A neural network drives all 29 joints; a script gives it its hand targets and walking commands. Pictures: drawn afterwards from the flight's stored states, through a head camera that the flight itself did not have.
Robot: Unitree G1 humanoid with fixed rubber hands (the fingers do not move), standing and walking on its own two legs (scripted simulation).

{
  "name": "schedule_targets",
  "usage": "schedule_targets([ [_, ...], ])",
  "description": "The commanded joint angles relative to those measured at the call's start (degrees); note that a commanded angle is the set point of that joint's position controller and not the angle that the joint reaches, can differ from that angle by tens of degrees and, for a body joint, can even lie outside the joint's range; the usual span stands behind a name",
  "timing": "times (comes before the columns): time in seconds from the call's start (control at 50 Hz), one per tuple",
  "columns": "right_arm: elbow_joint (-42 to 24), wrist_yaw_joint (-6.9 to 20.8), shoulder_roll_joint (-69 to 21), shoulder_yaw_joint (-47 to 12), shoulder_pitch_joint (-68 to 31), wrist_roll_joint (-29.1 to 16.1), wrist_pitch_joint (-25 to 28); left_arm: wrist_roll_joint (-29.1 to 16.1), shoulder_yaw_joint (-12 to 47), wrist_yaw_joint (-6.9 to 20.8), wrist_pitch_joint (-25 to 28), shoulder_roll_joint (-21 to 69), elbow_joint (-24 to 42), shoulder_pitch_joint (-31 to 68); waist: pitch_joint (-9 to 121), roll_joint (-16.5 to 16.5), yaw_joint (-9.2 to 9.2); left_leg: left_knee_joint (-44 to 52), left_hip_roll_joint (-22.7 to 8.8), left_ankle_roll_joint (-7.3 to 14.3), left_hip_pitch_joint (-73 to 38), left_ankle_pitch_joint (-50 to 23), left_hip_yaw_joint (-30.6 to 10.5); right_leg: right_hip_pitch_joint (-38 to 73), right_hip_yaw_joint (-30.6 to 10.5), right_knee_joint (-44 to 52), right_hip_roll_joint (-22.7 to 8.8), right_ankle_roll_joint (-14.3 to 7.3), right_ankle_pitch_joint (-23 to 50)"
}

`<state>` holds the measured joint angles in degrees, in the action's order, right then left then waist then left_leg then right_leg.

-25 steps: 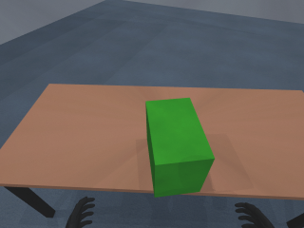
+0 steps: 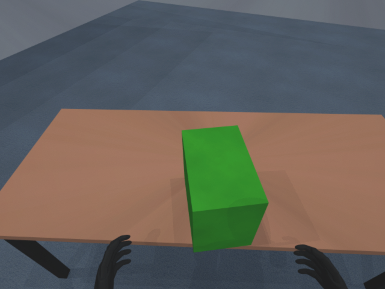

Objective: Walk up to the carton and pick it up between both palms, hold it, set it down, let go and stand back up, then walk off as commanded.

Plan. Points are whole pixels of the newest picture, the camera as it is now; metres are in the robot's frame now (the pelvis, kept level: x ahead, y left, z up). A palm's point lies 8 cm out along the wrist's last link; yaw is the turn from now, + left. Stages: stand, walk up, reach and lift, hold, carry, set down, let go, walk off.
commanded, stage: reach and lift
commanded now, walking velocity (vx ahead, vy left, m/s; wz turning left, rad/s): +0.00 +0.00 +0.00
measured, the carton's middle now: (216, 187) +0.44 -0.05 -0.10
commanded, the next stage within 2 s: none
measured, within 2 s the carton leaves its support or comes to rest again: neither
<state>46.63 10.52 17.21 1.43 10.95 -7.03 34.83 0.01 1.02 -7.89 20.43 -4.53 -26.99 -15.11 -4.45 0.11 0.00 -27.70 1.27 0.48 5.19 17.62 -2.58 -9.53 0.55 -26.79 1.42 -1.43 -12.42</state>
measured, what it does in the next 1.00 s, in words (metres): stands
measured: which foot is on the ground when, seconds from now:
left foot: down 0.00-1.00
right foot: down 0.00-1.00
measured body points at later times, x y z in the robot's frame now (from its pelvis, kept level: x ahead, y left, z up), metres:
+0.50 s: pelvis +0.01 -0.01 +0.00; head +0.02 -0.01 +0.45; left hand +0.25 +0.16 -0.02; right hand +0.23 -0.26 -0.04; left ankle -0.02 +0.11 -0.74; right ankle +0.03 -0.11 -0.74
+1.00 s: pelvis +0.01 -0.01 +0.00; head +0.00 -0.01 +0.45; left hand +0.30 +0.15 +0.01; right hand +0.31 -0.24 +0.01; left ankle -0.02 +0.11 -0.74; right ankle +0.03 -0.11 -0.74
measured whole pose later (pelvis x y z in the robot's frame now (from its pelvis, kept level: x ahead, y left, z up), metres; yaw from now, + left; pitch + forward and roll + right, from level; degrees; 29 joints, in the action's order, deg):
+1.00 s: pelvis +0.01 -0.01 +0.00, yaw +0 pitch -2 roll +0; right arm 45.7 8.1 16.7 1.4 -11.5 -10.3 18.5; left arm 0.0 3.3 -12.6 7.3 -1.6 -28.0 5.2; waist -0.8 0.1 0.0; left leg -27.7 1.3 0.0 8.1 17.8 -2.6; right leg -13.1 0.5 -28.1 1.4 -1.7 -13.3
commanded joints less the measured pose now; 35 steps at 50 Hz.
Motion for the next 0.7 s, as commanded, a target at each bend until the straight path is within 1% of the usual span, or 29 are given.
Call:
schedule_targets([
  [0.0,-1.57,0.43,2.39,1.07,-5.49,-9.56,3.8,-1.56,10.88,-2.67,6.06,5.59,5.6,4.8,5.87,0.65,-0.11,7.6,-3.52,-2.73,6.52,-5.33,0.15,0.05,-1.47,3.94,-0.21,-3.39,3.59],
  [0.06,-1.82,0.55,2.77,1.44,-8.43,-9.54,3.67,-1.58,10.88,-3.62,6.43,6.15,5.45,8.03,5.67,0.19,-0.14,7.66,-3.41,-2.36,8.43,-2.93,0.36,-0.92,-1.53,3.41,-0.28,-3.28,1.54],
  [0.14,-3.25,0.38,2.4,1.32,-12.82,-8.92,2.18,-1.45,9.97,-4.61,5.22,6.01,3.78,12.98,4.95,-0.75,-0.07,8.54,-3.26,-1.82,11.2,1.31,1.11,-1.44,-2.32,3.52,-0.8,-2.92,-1.61],
  [0.2,-7.53,0.12,2.32,1.35,-16.78,-8.56,0.9,-2.25,9.42,-5.42,4.42,4.99,5.85,17.59,7.23,-2.14,0.62,8.26,-2.84,-1.52,13.91,3.79,1.92,-0.31,-3.46,3.41,-1.78,-2.49,-4.18],
  [0.24,-9.37,-0.02,2.2,0.79,-18.12,-8.68,-0.29,-2.74,8.93,-5.74,3.86,4.48,6.3,19.53,8.69,-2.9,0.98,8.06,-2.5,-1.49,14.63,3.89,2.41,0.2,-4.11,3.33,-2.21,-2.26,-4.71],
  [0.28,-11.02,-0.4,1.93,0.28,-18.25,-8.54,-1.35,-2.92,8.2,-5.71,3.04,4.32,5.6,19.85,10.19,-4.42,1.25,7.62,-2.05,-1.46,14.64,2.36,3.06,1.16,-4.8,3.52,-2.61,-1.87,-4.05],
  [0.32,-12.3,-0.84,2.24,-0.12,-19.07,-8.55,-2.21,-3.01,7.23,-5.55,2.19,3.89,5.14,20.54,11.55,-5.71,1.4,7.18,-1.6,-1.39,14.8,0.17,3.32,2.51,-5.37,3.5,-2.9,-1.35,-1.9],
  [0.34,-12.55,-1.16,2.44,-0.31,-18.8,-8.59,-2.56,-2.88,6.69,-5.34,1.71,3.83,4.67,19.72,12.24,-6.41,1.51,7.15,-1.55,-1.39,14.67,-1.65,3.33,3.82,-5.47,3.32,-2.77,-1.14,0.42],
  [0.42,-13.08,-2.21,3.02,-1.56,-19.67,-9.43,-3.26,-1.87,4.95,-4.63,0.02,4.37,4.58,18.52,15.92,-7.43,2.18,6.51,-1.23,-1.66,14.12,-9.42,3.03,9.39,-5.83,2.15,-2.42,-0.47,11.97],
  [0.46,-12.86,-2.75,3.38,-1.87,-20.39,-9.81,-3.51,-1.45,4.49,-4.29,-0.74,4.68,5.65,18.21,17.06,-7.49,2.31,6.3,-1.13,-1.94,13.27,-13.36,2.62,11.27,-5.4,1.28,-1.83,-0.38,18.46],
  [0.48,-12.51,-2.78,3.67,-2.18,-21.4,-10.36,-3.66,-1.39,4.4,-4.28,-1.08,4.93,6.58,18.85,17.5,-6.84,2.74,6.23,-1.19,-2.07,12.79,-15.09,2.54,11.64,-5.15,0.87,-1.53,-0.45,20.96],
  [0.54,-12.04,-2.98,4.59,-2.61,-23.48,-11.14,-4.14,-1.21,4.45,-4.21,-2.04,5.6,9.08,20.17,18.6,-5.87,3.02,6.07,-1.14,-2.49,11.29,-19.04,2.2,12.63,-4.31,0.27,-0.74,-0.84,26.39],
  [0.62,-12.87,-2.65,5.75,-2.99,-28.36,-12.22,-5.51,-1.79,5.34,-4.69,-3.28,6.28,12.61,24.69,19.26,-4.76,2.9,6.04,-1.39,-2.93,10.89,-20.33,1.88,11.63,-3.9,0.29,-0.14,-1.29,26.61],
  [0.68,-12.45,-2.22,6.85,-2.5,-31.76,-12.37,-7.16,-2.35,6.0,-5.35,-4.51,6.41,13.84,28.34,18.8,-3.79,2.7,6.27,-1.8,-3.2,10.14,-19.2,1.81,9.05,-3.45,1.07,0.31,-1.73,22.55],
])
